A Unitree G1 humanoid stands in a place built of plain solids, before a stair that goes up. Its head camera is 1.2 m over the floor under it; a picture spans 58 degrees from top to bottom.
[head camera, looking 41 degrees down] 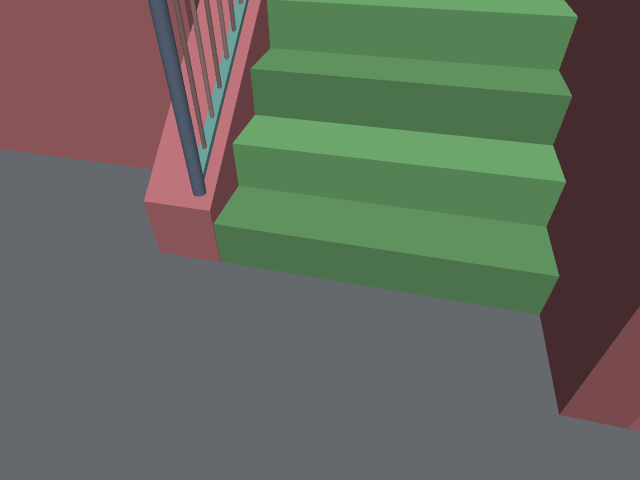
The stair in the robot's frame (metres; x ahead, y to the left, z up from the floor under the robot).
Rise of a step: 0.19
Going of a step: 0.26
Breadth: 1.20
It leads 13 degrees to the right of straight ahead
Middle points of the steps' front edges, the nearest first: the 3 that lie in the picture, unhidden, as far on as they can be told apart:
1.11 -0.19 0.19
1.37 -0.25 0.39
1.62 -0.31 0.58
